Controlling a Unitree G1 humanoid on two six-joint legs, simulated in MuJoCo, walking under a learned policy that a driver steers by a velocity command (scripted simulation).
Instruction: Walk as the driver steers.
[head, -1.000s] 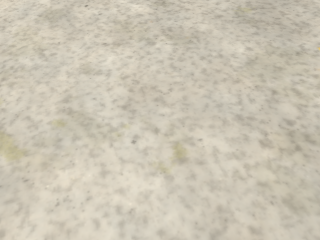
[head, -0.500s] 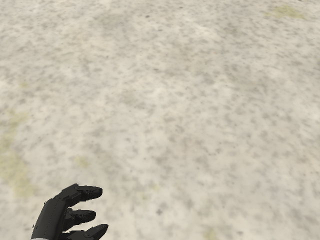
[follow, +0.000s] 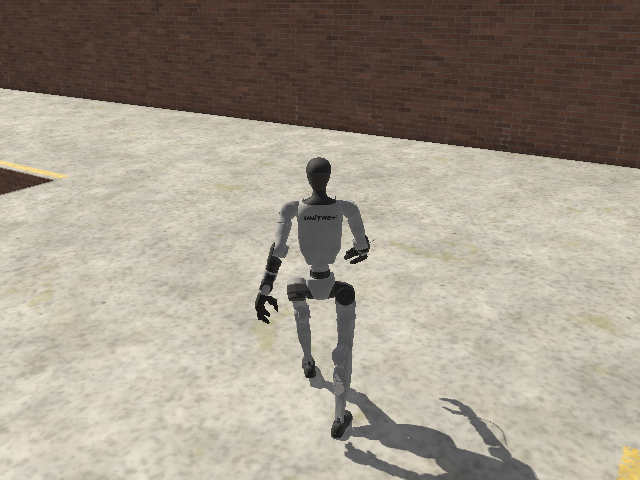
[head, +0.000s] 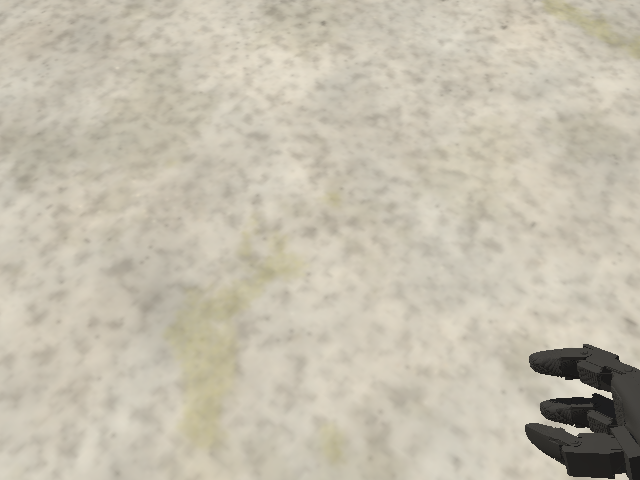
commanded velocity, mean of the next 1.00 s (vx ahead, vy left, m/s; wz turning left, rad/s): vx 1.00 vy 0.00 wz -0.26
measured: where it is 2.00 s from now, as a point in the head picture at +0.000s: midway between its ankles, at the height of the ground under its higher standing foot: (515, 81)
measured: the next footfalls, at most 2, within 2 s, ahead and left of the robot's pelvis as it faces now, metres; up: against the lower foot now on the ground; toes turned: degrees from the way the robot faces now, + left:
left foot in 0.08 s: +0.24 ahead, +0.03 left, +0.00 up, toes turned +8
right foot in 0.50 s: +0.71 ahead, -0.03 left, +0.00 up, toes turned +3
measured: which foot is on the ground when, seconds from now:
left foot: up 0.00-0.06, down 0.08-0.52, up 0.54-0.90, down 0.92-1.00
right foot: down 0.00-0.06, up 0.08-0.48, down 0.50-0.92, up 0.94-1.00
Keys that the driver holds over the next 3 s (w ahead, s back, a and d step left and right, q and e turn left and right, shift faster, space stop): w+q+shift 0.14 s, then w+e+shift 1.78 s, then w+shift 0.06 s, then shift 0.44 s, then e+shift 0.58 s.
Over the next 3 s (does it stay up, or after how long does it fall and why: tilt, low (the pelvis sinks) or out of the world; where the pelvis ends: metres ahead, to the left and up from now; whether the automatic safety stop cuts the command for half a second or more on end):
stays up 1.81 -0.79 0.03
